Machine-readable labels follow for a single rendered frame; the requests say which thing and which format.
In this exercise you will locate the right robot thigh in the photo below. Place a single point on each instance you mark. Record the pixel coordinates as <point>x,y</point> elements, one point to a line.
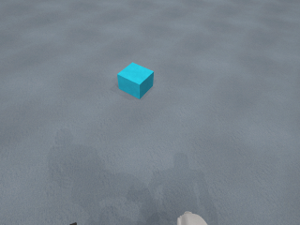
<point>190,219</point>

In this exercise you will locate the carton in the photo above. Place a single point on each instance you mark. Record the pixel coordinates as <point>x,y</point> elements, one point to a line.
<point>135,80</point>

